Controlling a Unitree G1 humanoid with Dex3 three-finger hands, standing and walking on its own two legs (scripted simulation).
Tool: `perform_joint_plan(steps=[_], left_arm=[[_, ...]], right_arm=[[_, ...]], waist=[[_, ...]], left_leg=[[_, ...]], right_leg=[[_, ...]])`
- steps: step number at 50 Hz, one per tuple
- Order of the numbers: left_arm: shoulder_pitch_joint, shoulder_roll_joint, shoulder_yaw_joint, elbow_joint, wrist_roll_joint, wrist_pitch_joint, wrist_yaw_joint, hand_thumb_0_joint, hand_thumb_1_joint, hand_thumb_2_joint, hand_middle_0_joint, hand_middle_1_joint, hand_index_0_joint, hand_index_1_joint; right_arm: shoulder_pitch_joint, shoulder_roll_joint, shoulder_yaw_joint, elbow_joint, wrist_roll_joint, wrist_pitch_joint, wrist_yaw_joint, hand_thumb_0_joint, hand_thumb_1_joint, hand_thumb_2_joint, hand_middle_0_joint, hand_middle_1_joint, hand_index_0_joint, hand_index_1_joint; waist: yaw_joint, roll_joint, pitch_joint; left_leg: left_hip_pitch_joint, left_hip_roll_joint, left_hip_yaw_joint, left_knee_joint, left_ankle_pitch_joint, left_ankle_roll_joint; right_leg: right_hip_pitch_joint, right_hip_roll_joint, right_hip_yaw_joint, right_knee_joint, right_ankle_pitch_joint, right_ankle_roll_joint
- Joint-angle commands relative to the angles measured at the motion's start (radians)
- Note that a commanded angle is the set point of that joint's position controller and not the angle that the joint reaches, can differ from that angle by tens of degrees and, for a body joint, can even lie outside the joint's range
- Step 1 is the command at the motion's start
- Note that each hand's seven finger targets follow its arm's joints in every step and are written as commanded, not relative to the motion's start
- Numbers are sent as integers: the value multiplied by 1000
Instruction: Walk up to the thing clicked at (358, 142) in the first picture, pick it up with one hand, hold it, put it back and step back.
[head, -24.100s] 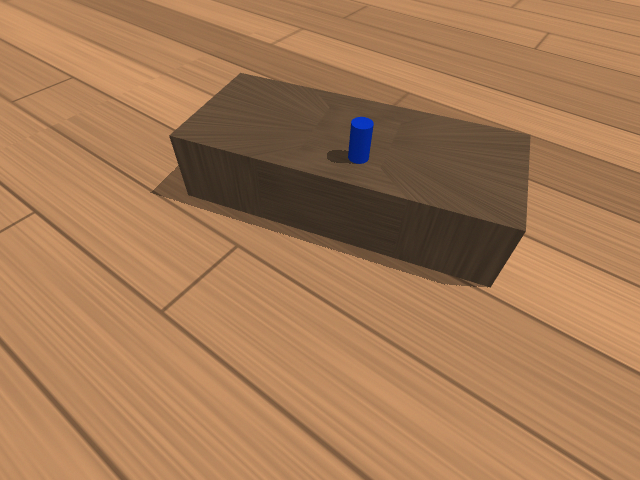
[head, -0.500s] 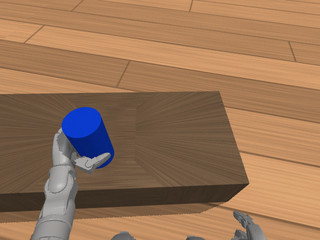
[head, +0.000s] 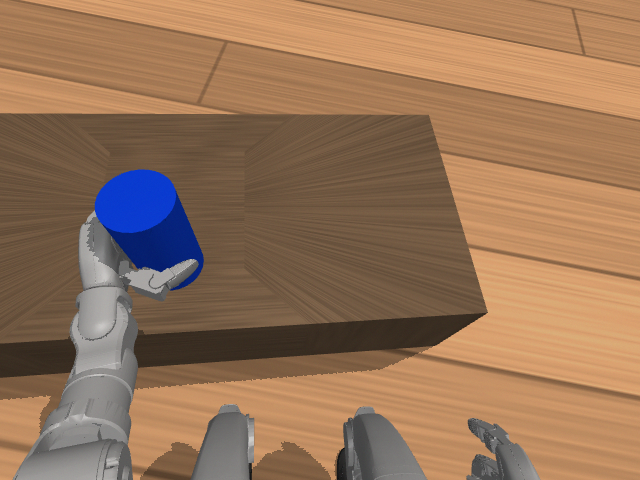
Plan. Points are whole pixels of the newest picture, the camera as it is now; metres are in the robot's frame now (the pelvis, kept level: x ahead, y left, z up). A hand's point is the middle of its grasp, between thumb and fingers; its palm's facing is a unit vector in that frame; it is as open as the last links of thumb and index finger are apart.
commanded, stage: crouch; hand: left
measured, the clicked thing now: (157, 236) +0.41 +0.19 +0.01
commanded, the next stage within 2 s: lower in 1.06 s
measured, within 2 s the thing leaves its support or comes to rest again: neither
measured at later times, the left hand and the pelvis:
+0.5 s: hand (176, 230) +0.48 +0.20 -0.11, palm faces +0.17 -0.98 -0.03, open 11.1 cm; pelvis -0.02 +0.01 -0.11, yaw -3 degrees
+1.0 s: hand (185, 227) +0.52 +0.20 -0.17, palm faces +0.15 -0.99 -0.04, open 11.1 cm; pelvis -0.03 +0.01 -0.17, yaw -5 degrees
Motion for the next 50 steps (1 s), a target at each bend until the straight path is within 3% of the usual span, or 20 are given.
perform_joint_plan(steps=[1,6,10,14,15,18,19,21,27,28,30,34,35,36,37,38,40,44,47,50], left_arm=[[-536,258,91,-227,-23,-165,3,0,33,1205,-1225,-1348,-1231,-1360],[-585,293,120,-134,-14,-153,-26,0,54,1186,-1260,-1343,-1259,-1358],[-605,301,143,-91,-3,-129,-31,0,93,1212,-1277,-1363,-1278,-1376],[-674,359,189,-87,17,-118,-7,0,74,1221,-1295,-1388,-1300,-1398],[-705,362,181,-89,21,-116,-2,0,46,1214,-1292,-1386,-1299,-1396],[-755,378,191,-87,37,-116,14,0,95,1208,-1274,-1374,-1283,-1380],[-722,391,200,-55,48,-108,19,0,122,1218,-1291,-1386,-1301,-1392],[-769,399,192,-52,59,-108,18,0,99,1226,-1277,-1376,-1282,-1387],[-841,458,212,-29,81,-95,18,0,71,1257,-1296,-1404,-1300,-1418],[-836,457,214,-17,79,-89,18,0,76,1252,-1284,-1397,-1288,-1410],[-892,459,191,-43,75,-84,7,0,67,1264,-1298,-1414,-1303,-1427],[-914,507,211,-15,83,-62,0,0,48,1242,-1275,-1388,-1280,-1401],[-932,490,195,-25,79,-58,-4,0,65,1237,-1260,-1375,-1264,-1388],[-919,514,204,-22,79,-51,-8,0,72,1231,-1256,-1368,-1260,-1381],[-932,509,197,-13,80,-45,-9,0,59,1231,-1261,-1373,-1265,-1385],[-931,530,220,-16,80,-42,-4,0,58,1226,-1252,-1358,-1253,-1373],[-944,528,211,-24,75,-36,-9,0,62,1227,-1242,-1360,-1247,-1373],[-970,561,221,-29,89,-24,-15,0,78,1224,-1242,-1346,-1242,-1361],[-960,551,222,-22,84,-13,-19,0,72,1217,-1225,-1331,-1225,-1347],[-959,581,248,-3,90,-1,-13,0,59,1224,-1234,-1342,-1233,-1359]], right_arm=[[92,-151,-42,-70,-9,-17,-6,0,-911,-907,200,300,200,300],[120,-163,-42,-42,-19,4,-1,0,-938,-913,200,300,200,300],[144,-181,-45,-24,-21,22,9,0,-941,-913,200,300,200,300],[148,-176,-42,-19,-20,35,18,0,-942,-913,200,300,200,300],[141,-174,-40,-23,-20,37,21,0,-942,-913,200,300,200,300],[154,-178,-38,-17,-24,43,25,0,-938,-912,200,300,200,300],[158,-181,-39,-16,-24,44,27,0,-937,-911,200,300,200,300],[167,-177,-33,-10,-29,48,29,0,-939,-914,200,300,200,300],[170,-185,-24,-14,-34,56,33,0,-941,-915,200,300,200,300],[170,-186,-22,-14,-32,56,32,0,-938,-915,200,300,200,300],[171,-182,-17,-20,-32,56,31,0,-942,-915,200,300,200,300],[178,-189,-12,-17,-31,57,27,0,-941,-915,200,300,200,300],[184,-192,-13,-18,-30,57,26,0,-940,-915,200,300,200,300],[174,-191,-10,-18,-29,57,23,0,-936,-914,200,300,200,300],[180,-194,-12,-17,-29,58,22,0,-939,-914,200,300,200,300],[188,-193,-7,-18,-31,58,22,0,-939,-915,200,300,200,300],[181,-193,-5,-19,-29,58,21,0,-940,-915,200,300,200,300],[191,-199,0,-15,-31,63,19,0,-939,-915,200,300,200,300],[202,-203,3,-13,-32,66,20,0,-937,-915,200,300,200,300],[208,-204,6,-13,-33,68,21,0,-939,-915,200,300,200,300]], waist=[[-14,153,-612],[-19,168,-694],[-32,185,-723],[-53,144,-693],[-59,152,-682],[-74,177,-706],[-63,173,-719],[-81,198,-728],[-90,265,-727],[-84,254,-731],[-106,267,-749],[-112,266,-751],[-116,272,-757],[-102,266,-763],[-116,263,-764],[-111,261,-770],[-114,256,-768],[-114,301,-781],[-113,300,-802],[-115,276,-800]], left_leg=[[288,-32,9,29,258,52],[171,-27,9,138,309,58],[177,-17,-15,188,387,54],[38,-18,-15,219,241,61],[25,-19,-17,217,184,60],[29,-16,-32,245,196,55],[17,-15,-31,261,220,57],[-2,-15,-26,299,247,60],[-37,-10,-44,319,162,48],[-43,-8,-43,327,174,50],[-78,-9,-33,349,143,53],[-133,-10,-28,380,115,58],[-122,-8,-33,379,118,56],[-126,-7,-28,393,123,58],[-138,-8,-27,403,109,60],[-170,-10,-23,415,130,62],[-181,-9,-24,425,105,63],[-164,-7,-32,449,159,59],[-153,-4,-34,477,224,60],[-200,-4,-28,501,211,66]], right_leg=[[-8,28,-16,-8,282,-51],[-49,35,-1,76,340,-48],[-168,41,-33,149,348,-57],[-187,43,-33,175,264,-55],[-205,45,-32,176,218,-57],[-270,44,-45,224,205,-62],[-279,46,-45,238,218,-63],[-302,46,-41,257,244,-63],[-414,49,-52,311,148,-74],[-410,49,-52,319,161,-73],[-405,51,-46,321,153,-70],[-425,51,-40,337,140,-67],[-434,50,-45,348,137,-69],[-433,53,-40,348,141,-67],[-443,52,-39,347,134,-65],[-416,52,-38,358,158,-62],[-433,51,-38,367,139,-61],[-484,49,-45,409,160,-67],[-489,50,-46,432,207,-66],[-482,50,-42,441,209,-60]])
